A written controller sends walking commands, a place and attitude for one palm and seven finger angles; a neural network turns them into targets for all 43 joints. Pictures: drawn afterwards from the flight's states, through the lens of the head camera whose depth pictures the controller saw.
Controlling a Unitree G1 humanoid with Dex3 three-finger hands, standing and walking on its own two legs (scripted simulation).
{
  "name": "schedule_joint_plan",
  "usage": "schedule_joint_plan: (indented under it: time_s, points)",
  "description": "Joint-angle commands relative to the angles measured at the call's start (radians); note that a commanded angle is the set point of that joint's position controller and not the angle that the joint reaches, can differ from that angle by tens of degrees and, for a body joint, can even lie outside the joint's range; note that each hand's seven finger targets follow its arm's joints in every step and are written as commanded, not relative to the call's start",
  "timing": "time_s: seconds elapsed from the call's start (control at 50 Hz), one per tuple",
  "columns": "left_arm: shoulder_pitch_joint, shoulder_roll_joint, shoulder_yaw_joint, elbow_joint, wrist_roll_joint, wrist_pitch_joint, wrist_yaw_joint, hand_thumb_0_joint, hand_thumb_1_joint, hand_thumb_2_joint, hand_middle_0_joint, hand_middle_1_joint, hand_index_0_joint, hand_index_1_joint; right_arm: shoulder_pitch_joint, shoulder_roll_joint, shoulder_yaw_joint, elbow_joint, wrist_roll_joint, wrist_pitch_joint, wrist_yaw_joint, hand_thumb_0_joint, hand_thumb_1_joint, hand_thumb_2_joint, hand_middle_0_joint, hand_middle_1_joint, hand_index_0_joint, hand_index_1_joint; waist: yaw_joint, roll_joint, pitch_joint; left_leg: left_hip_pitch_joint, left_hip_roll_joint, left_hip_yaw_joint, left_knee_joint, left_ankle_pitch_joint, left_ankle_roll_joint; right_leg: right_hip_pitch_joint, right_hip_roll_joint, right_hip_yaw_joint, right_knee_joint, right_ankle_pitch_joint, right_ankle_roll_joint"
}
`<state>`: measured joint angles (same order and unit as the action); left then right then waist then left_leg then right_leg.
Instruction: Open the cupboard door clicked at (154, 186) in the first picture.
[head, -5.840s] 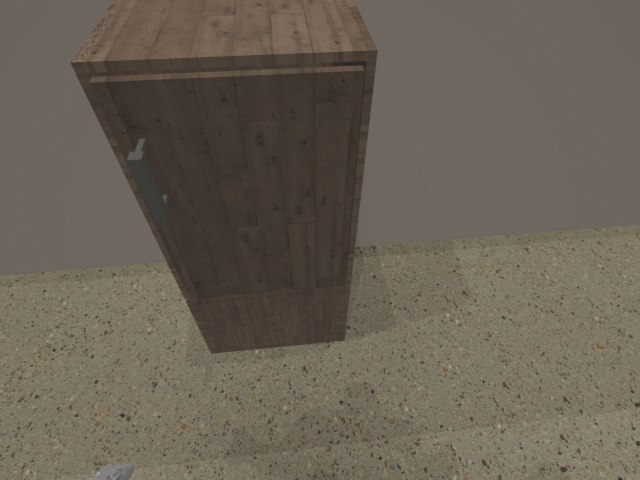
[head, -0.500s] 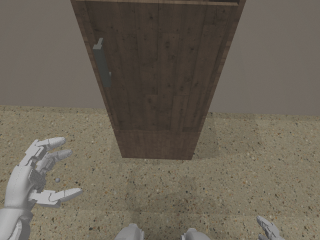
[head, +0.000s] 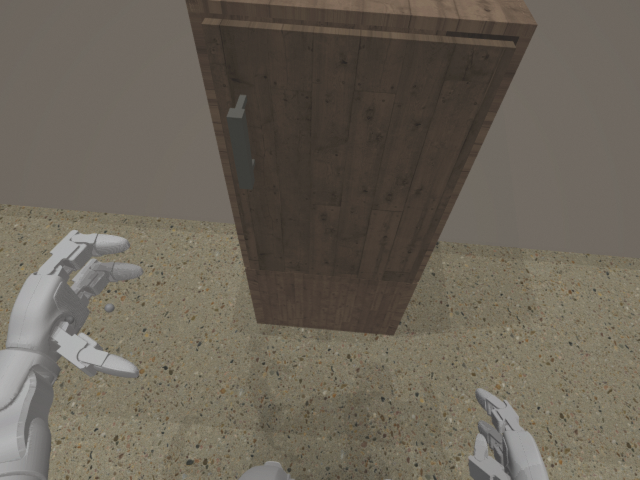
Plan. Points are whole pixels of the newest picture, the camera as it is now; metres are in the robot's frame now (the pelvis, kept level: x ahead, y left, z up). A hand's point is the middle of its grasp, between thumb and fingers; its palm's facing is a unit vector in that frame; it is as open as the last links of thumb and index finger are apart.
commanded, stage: raise the hand with hooked fingers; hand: left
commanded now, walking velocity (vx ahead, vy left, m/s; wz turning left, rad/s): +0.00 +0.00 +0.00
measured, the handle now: (244, 143) +0.58 +0.17 +0.06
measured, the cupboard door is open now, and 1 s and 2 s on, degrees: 0 0 0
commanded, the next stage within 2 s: move the hooked fingers beside the handle in 0.60 s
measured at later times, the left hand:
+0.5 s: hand (128, 293) +0.29 +0.25 +0.08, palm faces +0.01 -1.00 -0.05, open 14.0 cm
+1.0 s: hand (148, 259) +0.34 +0.24 +0.08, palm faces -0.01 -1.00 -0.03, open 14.0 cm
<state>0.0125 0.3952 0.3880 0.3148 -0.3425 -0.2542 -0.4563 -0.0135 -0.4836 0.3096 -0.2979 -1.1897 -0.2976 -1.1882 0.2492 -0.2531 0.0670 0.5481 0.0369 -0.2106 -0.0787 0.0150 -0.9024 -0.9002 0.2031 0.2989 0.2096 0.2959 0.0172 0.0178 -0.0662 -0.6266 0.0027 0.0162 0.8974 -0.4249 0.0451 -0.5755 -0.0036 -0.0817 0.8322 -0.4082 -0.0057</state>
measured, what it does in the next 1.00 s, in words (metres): stands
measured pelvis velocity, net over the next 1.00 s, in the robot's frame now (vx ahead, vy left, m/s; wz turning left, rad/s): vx -0.01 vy -0.03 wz -0.01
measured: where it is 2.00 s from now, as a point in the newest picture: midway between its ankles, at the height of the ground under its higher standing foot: outside the picture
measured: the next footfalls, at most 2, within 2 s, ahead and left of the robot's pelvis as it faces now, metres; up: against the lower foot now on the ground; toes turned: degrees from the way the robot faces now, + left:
none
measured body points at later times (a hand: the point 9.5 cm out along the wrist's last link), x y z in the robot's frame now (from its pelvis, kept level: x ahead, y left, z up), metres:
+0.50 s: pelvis +0.00 -0.02 +0.01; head +0.04 -0.01 +0.45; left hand +0.29 +0.30 +0.09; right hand +0.14 -0.27 -0.08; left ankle +0.01 +0.08 -0.70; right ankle +0.00 -0.12 -0.70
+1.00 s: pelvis -0.01 -0.03 +0.00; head +0.05 -0.03 +0.45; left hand +0.33 +0.29 +0.09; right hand +0.13 -0.29 -0.09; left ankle +0.01 +0.08 -0.70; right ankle +0.00 -0.12 -0.70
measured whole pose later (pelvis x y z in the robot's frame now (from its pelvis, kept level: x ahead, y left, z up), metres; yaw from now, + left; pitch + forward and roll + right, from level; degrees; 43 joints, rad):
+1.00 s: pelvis -0.01 -0.03 +0.00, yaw +0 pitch +10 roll -1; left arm -0.29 0.48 0.44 0.66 -0.32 -0.29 -0.53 -0.02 -0.50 0.30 -0.30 -1.20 -0.30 -1.20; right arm 0.27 -0.29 0.05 0.60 0.05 -0.16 -0.09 0.02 -0.90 -0.90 0.20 0.30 0.21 0.30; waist -0.03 0.02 -0.06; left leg -0.64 0.03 0.01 0.88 -0.40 0.00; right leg -0.61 0.03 -0.09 0.83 -0.40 -0.05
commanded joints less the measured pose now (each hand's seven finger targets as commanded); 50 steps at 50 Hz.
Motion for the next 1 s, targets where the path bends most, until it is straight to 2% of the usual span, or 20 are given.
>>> schedule_joint_plan:
  time_s: [0.0, 0.02, 0.08, 0.14, 0.2, 0.24, 0.34, 0.4, 0.46, 0.56, 0.6, 0.66, 0.68, 0.72, 0.74, 0.82, 0.84, 0.9, 0.94, 0.98]
  points:
    - [-0.248, 0.253, 0.106, -0.179, -0.026, -0.077, -0.019, 0.0, -0.5, 0.3, -0.3, -1.2, -0.3, -1.2, 0.009, -0.166, -0.082, -0.11, 0.006, -0.05, -0.015, 0.0, -0.9, -0.9, 0.2, 0.3, 0.2, 0.3, -0.021, 0.113, -0.279, 0.257, 0.016, -0.092, -0.166, 0.379, -0.054, 0.047, 0.039, 0.007, -0.085, 0.236, -0.03]
    - [-0.248, 0.252, 0.1, -0.151, -0.026, -0.064, -0.03, 0.0, -0.5, 0.3, -0.3, -1.2, -0.3, -1.2, 0.006, -0.169, -0.082, -0.106, 0.009, -0.048, -0.016, 0.0, -0.9, -0.9, 0.2, 0.3, 0.2, 0.3, -0.023, 0.124, -0.266, 0.251, 0.015, -0.089, -0.171, 0.363, -0.053, 0.047, 0.036, 0.008, -0.093, 0.23, -0.029]
    - [-0.275, 0.286, 0.119, -0.074, -0.032, -0.013, -0.062, 0.0, -0.5, 0.3, -0.3, -1.2, -0.3, -1.2, 0.008, -0.178, -0.081, -0.108, 0.014, -0.036, -0.02, 0.0, -0.9, -0.9, 0.2, 0.3, 0.2, 0.3, -0.019, 0.087, -0.241, 0.226, 0.012, -0.085, -0.188, 0.336, -0.045, 0.068, 0.035, 0.007, -0.113, 0.232, -0.03]
    - [-0.235, 0.265, 0.113, -0.041, -0.047, 0.011, -0.082, 0.0, -0.5, 0.3, -0.3, -1.2, -0.3, -1.2, 0.007, -0.18, -0.082, -0.125, 0.014, -0.033, -0.017, 0.0, -0.9, -0.9, 0.2, 0.3, 0.2, 0.3, -0.006, 0.053, -0.233, 0.202, 0.003, -0.075, -0.186, 0.345, -0.038, 0.097, 0.036, 0.012, -0.121, 0.257, -0.034]
    - [-0.229, 0.268, 0.123, -0.073, -0.051, -0.013, -0.072, 0.0, -0.5, 0.3, -0.3, -1.2, -0.3, -1.2, 0.014, -0.178, -0.088, -0.131, 0.011, -0.031, -0.007, 0.0, -0.9, -0.9, 0.2, 0.3, 0.2, 0.3, -0.005, 0.04, -0.259, 0.209, 0.002, -0.066, -0.181, 0.364, -0.034, 0.103, 0.036, 0.014, -0.119, 0.283, -0.029]
    - [-0.243, 0.287, 0.136, -0.094, -0.047, -0.038, -0.056, 0.0, -0.5, 0.3, -0.3, -1.2, -0.3, -1.2, 0.018, -0.179, -0.089, -0.133, 0.005, -0.029, -0.001, 0.0, -0.9, -0.9, 0.2, 0.3, 0.2, 0.3, -0.003, 0.042, -0.239, 0.197, 0.003, -0.066, -0.178, 0.358, -0.035, 0.102, 0.041, 0.017, -0.113, 0.276, -0.033]
    - [-0.275, 0.311, 0.157, -0.136, -0.035, -0.084, -0.024, 0.0, -0.5, 0.3, -0.3, -1.2, -0.3, -1.2, 0.014, -0.173, -0.091, -0.129, 0.004, -0.023, 0.0, 0.0, -0.9, -0.9, 0.2, 0.3, 0.2, 0.3, -0.008, 0.102, -0.26, 0.197, -0.002, -0.05, -0.173, 0.304, -0.027, 0.112, 0.037, 0.037, -0.117, 0.242, -0.032]
    - [-0.261, 0.295, 0.14, -0.134, -0.028, -0.089, -0.025, 0.0, -0.5, 0.3, -0.3, -1.2, -0.3, -1.2, 0.011, -0.167, -0.089, -0.129, 0.009, -0.023, -0.003, 0.0, -0.9, -0.9, 0.2, 0.3, 0.2, 0.3, -0.013, 0.116, -0.257, 0.198, -0.001, -0.049, -0.181, 0.288, -0.025, 0.111, 0.033, 0.038, -0.125, 0.232, -0.028]
    - [-0.261, 0.301, 0.144, -0.127, -0.034, -0.084, -0.031, 0.0, -0.5, 0.3, -0.3, -1.2, -0.3, -1.2, 0.009, -0.167, -0.088, -0.124, 0.01, -0.021, -0.007, 0.0, -0.9, -0.9, 0.2, 0.3, 0.2, 0.3, -0.019, 0.087, -0.262, 0.185, -0.003, -0.041, -0.173, 0.28, -0.018, 0.131, 0.033, 0.052, -0.134, 0.247, -0.024]
    - [-0.273, 0.27, 0.124, -0.042, -0.052, -0.06, -0.053, 0.0, -0.5, 0.3, -0.3, -1.2, -0.3, -1.2, 0.001, -0.169, -0.082, -0.119, 0.016, -0.018, -0.016, 0.0, -0.9, -0.9, 0.2, 0.3, 0.2, 0.3, -0.03, 0.021, -0.199, 0.127, -0.006, -0.032, -0.165, 0.218, -0.014, 0.123, 0.026, 0.076, -0.16, 0.203, -0.015]
    - [-0.28, 0.274, 0.122, -0.047, -0.047, -0.06, -0.055, 0.0, -0.5, 0.3, -0.3, -1.2, -0.3, -1.2, -0.001, -0.166, -0.082, -0.12, 0.015, -0.02, -0.015, 0.0, -0.9, -0.9, 0.2, 0.3, 0.2, 0.3, -0.023, 0.048, -0.214, 0.129, -0.008, -0.033, -0.166, 0.222, -0.014, 0.132, 0.02, 0.08, -0.16, 0.206, -0.015]
    - [-0.281, 0.288, 0.13, -0.058, -0.043, -0.067, -0.053, 0.0, -0.5, 0.3, -0.3, -1.2, -0.3, -1.2, -0.001, -0.164, -0.082, -0.121, 0.013, -0.022, -0.013, 0.0, -0.9, -0.9, 0.2, 0.3, 0.2, 0.3, -0.021, 0.023, -0.231, 0.126, -0.008, -0.03, -0.157, 0.236, -0.011, 0.149, 0.017, 0.093, -0.158, 0.225, -0.011]
    - [-0.27, 0.277, 0.122, -0.053, -0.04, -0.07, -0.052, 0.0, -0.5, 0.3, -0.3, -1.2, -0.3, -1.2, -0.002, -0.162, -0.082, -0.122, 0.015, -0.022, -0.012, 0.0, -0.9, -0.9, 0.2, 0.3, 0.2, 0.3, -0.02, 0.042, -0.234, 0.129, -0.009, -0.026, -0.157, 0.236, -0.012, 0.149, 0.017, 0.093, -0.157, 0.225, -0.012]
    - [-0.388, 0.306, 0.131, -0.025, -0.032, -0.078, -0.042, 0.0, -0.5, 0.3, -0.3, -1.2, -0.3, -1.2, 0.0, -0.166, -0.078, -0.103, 0.014, -0.02, -0.018, 0.0, -0.9, -0.9, 0.2, 0.3, 0.2, 0.3, -0.045, 0.027, -0.208, 0.104, -0.007, -0.028, -0.145, 0.2, -0.012, 0.12, 0.014, 0.107, -0.165, 0.18, -0.006]
    - [-0.441, 0.342, 0.151, -0.006, -0.032, -0.085, -0.039, 0.0, -0.5, 0.3, -0.3, -1.2, -0.3, -1.2, 0.007, -0.172, -0.078, -0.093, 0.012, -0.016, -0.021, 0.0, -0.9, -0.9, 0.2, 0.3, 0.2, 0.3, -0.053, -0.005, -0.188, 0.081, -0.003, -0.031, -0.136, 0.191, -0.012, 0.121, 0.014, 0.119, -0.167, 0.161, -0.007]
    - [-0.544, 0.346, 0.136, 0.084, -0.014, -0.101, -0.048, 0.0, -0.5, 0.3, -0.3, -1.2, -0.3, -1.2, 0.011, -0.169, -0.076, -0.075, 0.015, -0.012, -0.03, 0.0, -0.9, -0.9, 0.2, 0.3, 0.2, 0.3, -0.063, 0.037, -0.214, 0.075, -0.005, -0.024, -0.128, 0.164, -0.012, 0.11, 0.005, 0.136, -0.169, 0.124, -0.003]
    - [-0.581, 0.364, 0.138, 0.085, -0.014, -0.106, -0.057, 0.0, -0.5, 0.3, -0.3, -1.2, -0.3, -1.2, 0.018, -0.173, -0.075, -0.072, 0.013, -0.01, -0.03, 0.0, -0.9, -0.9, 0.2, 0.3, 0.2, 0.3, -0.06, 0.05, -0.239, 0.079, -0.004, -0.025, -0.118, 0.185, -0.011, 0.128, 0.006, 0.142, -0.156, 0.153, -0.008]
    - [-0.568, 0.363, 0.124, 0.119, 0.003, -0.105, -0.076, 0.0, -0.5, 0.3, -0.3, -1.2, -0.3, -1.2, 0.029, -0.168, -0.078, -0.07, 0.016, -0.006, -0.027, 0.0, -0.9, -0.9, 0.2, 0.3, 0.2, 0.3, -0.045, 0.112, -0.31, 0.119, -0.006, -0.023, -0.123, 0.232, -0.011, 0.142, 0.008, 0.123, -0.135, 0.224, -0.013]
    - [-0.585, 0.359, 0.115, 0.15, -0.001, -0.095, -0.085, 0.0, -0.5, 0.3, -0.3, -1.2, -0.3, -1.2, 0.041, -0.174, -0.078, -0.072, 0.014, -0.001, -0.024, 0.0, -0.9, -0.9, 0.2, 0.3, 0.2, 0.3, -0.044, 0.084, -0.313, 0.114, -0.005, -0.03, -0.121, 0.256, -0.01, 0.143, 0.016, 0.112, -0.121, 0.26, -0.016]
    - [-0.583, 0.385, 0.146, 0.215, 0.0, -0.081, -0.081, 0.0, -0.5, 0.3, -0.3, -1.2, -0.3, -1.2, 0.052, -0.179, -0.082, -0.069, 0.016, 0.01, -0.022, 0.0, -0.9, -0.9, 0.2, 0.3, 0.2, 0.3, -0.044, 0.041, -0.299, 0.085, -0.003, -0.027, -0.124, 0.248, -0.012, 0.136, 0.015, 0.106, -0.123, 0.259, -0.011]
